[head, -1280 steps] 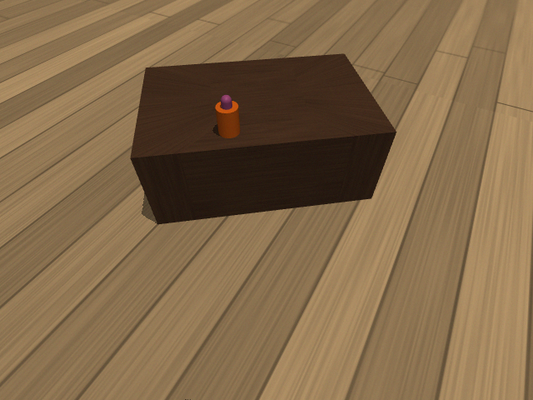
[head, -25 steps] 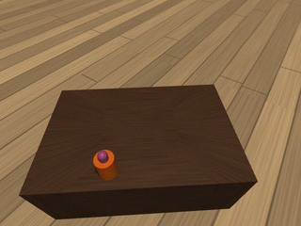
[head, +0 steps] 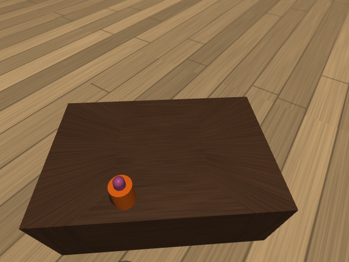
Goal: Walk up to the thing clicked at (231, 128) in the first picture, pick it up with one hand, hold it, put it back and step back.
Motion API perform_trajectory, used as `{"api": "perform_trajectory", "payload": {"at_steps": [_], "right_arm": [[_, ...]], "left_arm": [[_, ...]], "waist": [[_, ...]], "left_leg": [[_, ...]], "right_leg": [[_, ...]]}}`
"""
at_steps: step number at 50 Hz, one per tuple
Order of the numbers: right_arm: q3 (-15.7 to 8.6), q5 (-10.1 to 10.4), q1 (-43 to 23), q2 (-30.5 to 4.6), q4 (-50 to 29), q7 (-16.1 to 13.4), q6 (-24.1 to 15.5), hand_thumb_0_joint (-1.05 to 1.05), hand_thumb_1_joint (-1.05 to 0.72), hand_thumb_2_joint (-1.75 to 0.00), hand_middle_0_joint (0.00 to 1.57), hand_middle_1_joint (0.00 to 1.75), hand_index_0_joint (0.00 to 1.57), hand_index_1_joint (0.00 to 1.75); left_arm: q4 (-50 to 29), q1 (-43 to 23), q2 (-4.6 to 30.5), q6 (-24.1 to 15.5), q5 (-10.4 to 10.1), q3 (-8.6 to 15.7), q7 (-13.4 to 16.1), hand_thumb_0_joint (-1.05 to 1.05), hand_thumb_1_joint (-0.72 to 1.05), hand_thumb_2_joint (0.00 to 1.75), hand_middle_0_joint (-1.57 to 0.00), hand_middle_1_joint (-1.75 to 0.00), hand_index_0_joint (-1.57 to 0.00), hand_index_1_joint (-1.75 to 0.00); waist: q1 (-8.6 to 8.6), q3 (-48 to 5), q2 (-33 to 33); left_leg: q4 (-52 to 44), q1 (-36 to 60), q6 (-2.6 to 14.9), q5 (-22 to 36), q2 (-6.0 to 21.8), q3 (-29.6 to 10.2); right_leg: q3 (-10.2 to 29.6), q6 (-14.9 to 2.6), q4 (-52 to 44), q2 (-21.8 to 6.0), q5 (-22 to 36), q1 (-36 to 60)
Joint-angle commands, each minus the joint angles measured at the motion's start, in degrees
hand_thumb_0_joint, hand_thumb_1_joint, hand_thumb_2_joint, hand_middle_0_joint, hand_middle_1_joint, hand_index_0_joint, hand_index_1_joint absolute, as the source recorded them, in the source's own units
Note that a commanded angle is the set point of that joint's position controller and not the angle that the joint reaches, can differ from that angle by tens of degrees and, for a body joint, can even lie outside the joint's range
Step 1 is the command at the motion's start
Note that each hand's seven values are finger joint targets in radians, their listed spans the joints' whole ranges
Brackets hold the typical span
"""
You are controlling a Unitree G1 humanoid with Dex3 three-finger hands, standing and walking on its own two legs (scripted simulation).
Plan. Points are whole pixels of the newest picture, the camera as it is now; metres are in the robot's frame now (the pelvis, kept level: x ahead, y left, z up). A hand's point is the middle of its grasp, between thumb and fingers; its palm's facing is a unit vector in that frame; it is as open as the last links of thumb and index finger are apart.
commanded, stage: stand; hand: left
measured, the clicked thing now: (121, 190) +0.42 +0.20 -0.28
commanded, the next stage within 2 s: step back in 1.24 s
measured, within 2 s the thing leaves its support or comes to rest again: neither
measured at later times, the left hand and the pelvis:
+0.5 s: hand out of the picture +0.06 +0.26 -0.16, palm faces -0.02 -0.94 -0.34, open 7.4 cm; pelvis +0.01 +0.00 +0.00, yaw +0 degrees
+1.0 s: hand out of the picture +0.07 +0.25 -0.16, palm faces -0.02 -0.94 -0.34, open 7.4 cm; pelvis +0.01 +0.00 +0.00, yaw +0 degrees
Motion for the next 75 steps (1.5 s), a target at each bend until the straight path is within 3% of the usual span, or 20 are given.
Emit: {"api": "perform_trajectory", "payload": {"at_steps": [1, 7, 12, 23, 26, 31, 39, 44, 54, 57, 61, 62, 65, 68, 70, 71, 72, 73, 74, 75], "right_arm": [[-2.1, -0.1, -2.3, -12.4, -3.0, -0.7, -1.0, 0.00, -0.90, -0.90, 0.20, 0.30, 0.20, 0.30], [-2.3, -0.1, -2.8, -12.7, -2.9, -0.6, -0.8, 0.00, -0.90, -0.90, 0.20, 0.30, 0.20, 0.30], [-2.4, 0.0, -3.0, -12.4, -3.2, -0.6, -1.0, 0.00, -0.90, -0.90, 0.20, 0.30, 0.20, 0.30], [-2.3, 0.0, -3.4, -12.5, -3.2, -0.5, -1.1, 0.00, -0.90, -0.90, 0.20, 0.30, 0.20, 0.30], [-2.4, 0.0, -3.7, -12.8, -3.3, -0.5, -1.0, 0.00, -0.90, -0.90, 0.20, 0.30, 0.20, 0.30], [-2.5, 0.1, -3.8, -12.8, -3.3, -0.3, -1.0, 0.00, -0.90, -0.90, 0.20, 0.30, 0.20, 0.30], [-2.5, 0.1, -3.6, -12.4, -3.6, -0.3, -0.9, 0.00, -0.90, -0.90, 0.20, 0.30, 0.20, 0.30], [-2.5, 0.1, -3.5, -12.8, -3.4, -0.3, -0.8, 0.00, -0.90, -0.90, 0.20, 0.30, 0.20, 0.30], [-2.4, 0.1, -3.0, -12.8, -3.7, -0.3, -1.0, 0.00, -0.90, -0.90, 0.20, 0.30, 0.20, 0.30], [-2.3, 0.2, -3.2, -12.6, -3.9, -0.4, -1.1, 0.00, -0.90, -0.90, 0.20, 0.30, 0.20, 0.30], [-2.3, 0.2, -3.0, -12.4, -3.8, -0.4, -1.0, 0.00, -0.90, -0.90, 0.20, 0.30, 0.20, 0.30], [-3.6, 0.9, -4.7, -16.2, -5.0, 0.1, 0.1, 0.00, -0.90, -0.90, 0.20, 0.30, 0.20, 0.30], [-4.7, 1.5, -3.2, -17.1, -7.2, 0.2, 1.0, 0.00, -0.90, -0.90, 0.20, 0.30, 0.20, 0.30], [-6.1, 0.8, -5.3, -18.7, -10.7, -0.1, 1.6, 0.00, -0.90, -0.90, 0.20, 0.30, 0.20, 0.30], [-6.3, -0.1, -7.7, -18.0, -12.9, -0.4, 2.3, 0.00, -0.90, -0.90, 0.20, 0.30, 0.20, 0.30], [-6.1, 0.0, -9.2, -17.1, -13.8, -0.5, 2.8, 0.00, -0.90, -0.90, 0.20, 0.30, 0.20, 0.30], [-5.7, 0.3, -9.5, -15.4, -14.3, -0.3, 3.3, 0.00, -0.90, -0.90, 0.20, 0.30, 0.20, 0.30], [-5.0, 1.2, -9.3, -13.3, -15.0, -0.1, 3.6, 0.00, -0.90, -0.90, 0.20, 0.30, 0.20, 0.30], [-4.3, 1.3, -8.3, -10.8, -16.0, -0.1, 3.9, 0.00, -0.90, -0.90, 0.20, 0.30, 0.20, 0.30], [-4.6, 0.7, -6.0, -11.5, -15.8, -0.7, 4.2, 0.00, -0.90, -0.90, 0.20, 0.30, 0.20, 0.30]], "left_arm": [[-2.6, -1.2, 11.8, -1.0, -0.3, 2.1, 0.8, 0.00, 0.90, 0.90, -0.20, -0.30, -0.20, -0.30], [-2.7, -1.1, 11.9, -0.9, -0.2, 2.2, 0.6, 0.00, 0.90, 0.90, -0.20, -0.30, -0.20, -0.30], [-3.2, -1.5, 12.0, -1.1, -0.3, 2.3, 0.8, 0.00, 0.90, 0.90, -0.20, -0.30, -0.20, -0.30], [-3.6, -1.2, 12.1, -0.8, -0.4, 2.4, 0.5, 0.00, 0.90, 0.90, -0.20, -0.30, -0.20, -0.30], [-3.5, -0.7, 12.1, -0.7, -0.2, 2.4, 0.5, 0.00, 0.90, 0.90, -0.20, -0.30, -0.20, -0.30], [-4.0, -1.0, 12.2, -0.9, -0.2, 2.4, 0.4, 0.00, 0.90, 0.90, -0.20, -0.30, -0.20, -0.30], [-4.7, -1.3, 12.6, -1.1, -0.5, 2.6, 0.6, 0.00, 0.90, 0.90, -0.20, -0.30, -0.20, -0.30], [-4.7, -0.7, 12.3, -0.9, -0.4, 2.5, 0.5, 0.00, 0.90, 0.90, -0.20, -0.30, -0.20, -0.30], [-5.3, -1.1, 12.5, -1.0, -0.5, 2.6, 0.4, 0.00, 0.90, 0.90, -0.20, -0.30, -0.20, -0.30], [-5.6, -1.2, 12.5, -1.1, -0.5, 2.5, 0.5, 0.00, 0.90, 0.90, -0.20, -0.30, -0.20, -0.30], [-5.6, -1.6, 12.6, -0.9, -0.5, 2.5, 0.5, 0.00, 0.90, 0.90, -0.20, -0.30, -0.20, -0.30], [-6.7, -3.2, 16.2, -0.3, -1.6, 4.6, 0.7, 0.00, 0.90, 0.90, -0.20, -0.30, -0.20, -0.30], [-8.7, -0.5, 13.1, 0.5, -2.0, 4.4, 1.0, 0.00, 0.90, 0.90, -0.20, -0.30, -0.20, -0.30], [-10.0, 2.7, 11.9, 1.8, -1.4, 4.8, 0.8, 0.00, 0.90, 0.90, -0.20, -0.30, -0.20, -0.30], [-10.2, 5.6, 11.7, 2.3, -1.2, 5.1, 0.7, 0.00, 0.90, 0.90, -0.20, -0.30, -0.20, -0.30], [-9.8, 7.6, 11.5, 2.1, -1.1, 5.3, 0.8, 0.00, 0.90, 0.90, -0.20, -0.30, -0.20, -0.30], [-10.3, 6.9, 12.1, 1.7, -0.7, 5.5, 0.9, 0.00, 0.90, 0.90, -0.20, -0.30, -0.20, -0.30], [-11.6, 5.8, 14.9, 1.1, 0.2, 6.1, 1.0, 0.00, 0.90, 0.90, -0.20, -0.30, -0.20, -0.30], [-12.9, 3.8, 19.3, 0.6, 0.6, 7.1, 0.9, 0.00, 0.90, 0.90, -0.20, -0.30, -0.20, -0.30], [-15.4, 0.5, 22.7, 0.4, 1.1, 7.5, 1.1, 0.00, 0.90, 0.90, -0.20, -0.30, -0.20, -0.30]], "waist": [[-0.20, -3.2, -0.3], [-0.15, -2.8, 0.4], [-0.32, -4.9, -0.5], [-0.13, -3.6, 0.7], [-0.24, -2.4, 0.5], [-0.48, -2.6, -0.3], [-0.51, -4.7, -0.7], [-0.41, -3.3, 0.0], [-0.36, -4.7, -0.4], [-0.24, -5.9, -0.6], [-0.49, -4.2, -0.5], [-0.74, 1.4, 0.1], [-1.09, -5.4, 5.1], [-0.04, -9.9, 11.9], [1.54, -9.9, 11.4], [2.95, -9.7, 10.0], [3.11, -7.4, 5.3], [2.94, -5.1, -4.3], [1.89, -1.9, -12.0], [1.43, -2.2, -11.3]], "left_leg": [[-3.6, 4.3, 1.42, 4.7, 6.4, -6.6], [-4.6, 3.7, 1.36, 0.4, 6.3, -6.9], [-2.7, 5.8, 1.67, 9.5, 6.7, -6.3], [-4.4, 4.2, 1.32, 5.1, 6.5, -6.6], [-5.1, 4.0, 1.29, 0.6, 6.3, -7.0], [-4.5, 4.6, 1.37, 0.8, 6.3, -6.9], [-2.7, 5.5, 1.62, 7.5, 6.4, -6.3], [-3.6, 4.3, 1.30, 3.6, 6.1, -6.5], [-2.9, 5.2, 1.34, 8.3, 6.5, -6.3], [-1.9, 6.0, 1.38, 13.2, 6.8, -6.2], [-2.9, 4.9, 1.10, 9.5, 6.5, -6.2], [1.7, 0.5, 2.82, 20.4, 6.4, -7.5], [1.5, 1.2, 8.35, 26.5, 10.9, -10.6], [0.6, -1.9, 14.02, 21.6, 16.5, -15.2], [3.8, -5.4, 14.47, 18.6, 16.3, -13.6], [8.0, -7.3, 12.66, 17.5, 14.5, -12.1], [12.7, -9.0, 9.26, 11.4, 9.7, -9.8], [20.5, -11.1, 5.07, 1.8, 2.2, -7.0], [28.6, -18.8, 2.01, -19.6, -6.7, -5.6], [39.0, -18.8, 1.44, -27.5, -7.7, -10.2]], "right_leg": [[3.0, -2.61, -4.3, -4.5, 5.9, -4.3], [2.8, -2.67, -4.6, -4.6, 3.9, -4.6], [2.6, -2.52, -4.3, -5.0, 8.7, -3.6], [2.6, -2.85, -4.4, -4.8, 5.5, -3.5], [2.2, -2.90, -4.7, -4.5, 3.4, -5.1], [2.7, -3.08, -5.1, -4.8, 3.3, -5.6], [2.9, -2.91, -4.9, -5.3, 8.2, -3.6], [2.7, -3.06, -5.5, -5.0, 5.4, -4.3], [2.6, -3.00, -4.9, -5.2, 8.4, -2.9], [2.2, -2.79, -4.5, -5.3, 11.9, -2.2], [2.2, -2.93, -5.0, -5.2, 9.1, -2.9], [2.0, -3.40, 1.4, -3.5, 16.5, -7.6], [-1.4, -3.90, 12.8, 0.7, 9.9, -7.4], [-0.9, -4.90, 25.4, 3.0, -12.5, -8.6], [0.4, -5.81, 27.1, 2.3, -14.1, -9.0], [0.6, -5.95, 21.4, 1.7, -8.9, -7.4], [2.7, -5.68, 12.9, 0.2, -2.4, -8.8], [11.2, -6.19, 2.2, -6.5, 7.3, -11.0], [21.8, -9.34, -3.0, -14.5, 15.2, -9.9], [25.5, -18.00, -1.8, -20.7, 22.1, -14.5]]}}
